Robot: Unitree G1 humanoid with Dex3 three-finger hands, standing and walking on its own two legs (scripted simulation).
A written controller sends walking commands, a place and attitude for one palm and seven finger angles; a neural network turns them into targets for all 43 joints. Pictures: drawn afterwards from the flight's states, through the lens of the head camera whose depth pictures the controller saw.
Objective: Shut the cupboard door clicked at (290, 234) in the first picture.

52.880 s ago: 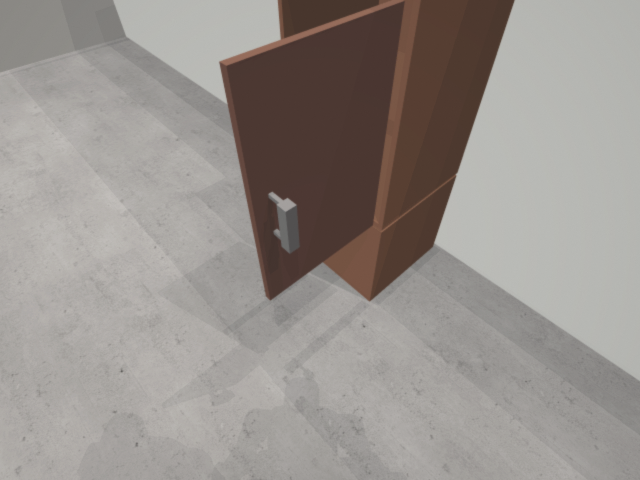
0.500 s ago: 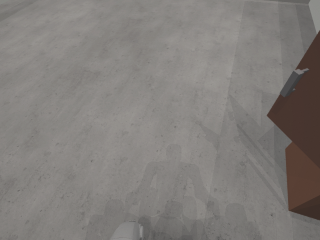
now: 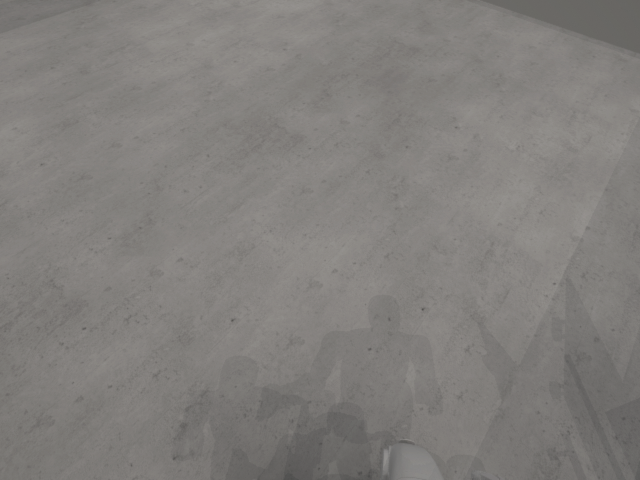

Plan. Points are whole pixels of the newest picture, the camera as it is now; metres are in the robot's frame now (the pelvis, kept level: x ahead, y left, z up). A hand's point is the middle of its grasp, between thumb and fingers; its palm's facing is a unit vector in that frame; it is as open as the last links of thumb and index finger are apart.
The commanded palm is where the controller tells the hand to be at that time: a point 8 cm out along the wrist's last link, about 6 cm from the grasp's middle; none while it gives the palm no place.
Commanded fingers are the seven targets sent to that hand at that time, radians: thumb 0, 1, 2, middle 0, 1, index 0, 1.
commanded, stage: turn to face it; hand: left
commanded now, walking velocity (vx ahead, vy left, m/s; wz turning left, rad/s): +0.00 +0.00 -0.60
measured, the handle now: out of the picture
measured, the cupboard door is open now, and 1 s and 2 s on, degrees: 42 42 42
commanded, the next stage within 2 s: none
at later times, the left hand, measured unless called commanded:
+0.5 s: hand (230, 420) +0.21 +0.15 -0.17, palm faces -0.19 -0.96 -0.21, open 7.3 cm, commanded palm none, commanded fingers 0.00 0.90 0.90 -0.20 -0.30 -0.20 -0.30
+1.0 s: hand (282, 353) +0.32 +0.09 -0.16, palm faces -0.51 -0.82 -0.26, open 7.4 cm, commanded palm none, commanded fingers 0.00 0.90 0.90 -0.20 -0.30 -0.20 -0.30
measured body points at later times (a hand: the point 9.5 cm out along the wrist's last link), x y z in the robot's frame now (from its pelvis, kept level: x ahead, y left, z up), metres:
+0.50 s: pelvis +0.10 -0.02 +0.00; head +0.15 -0.02 +0.44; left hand +0.22 +0.20 -0.16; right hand +0.10 -0.28 -0.14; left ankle +0.13 +0.11 -0.73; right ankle +0.14 -0.14 -0.74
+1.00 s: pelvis +0.12 -0.04 +0.00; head +0.17 -0.07 +0.44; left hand +0.34 +0.13 -0.14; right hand +0.06 -0.31 -0.15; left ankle +0.17 +0.10 -0.67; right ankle +0.07 -0.13 -0.74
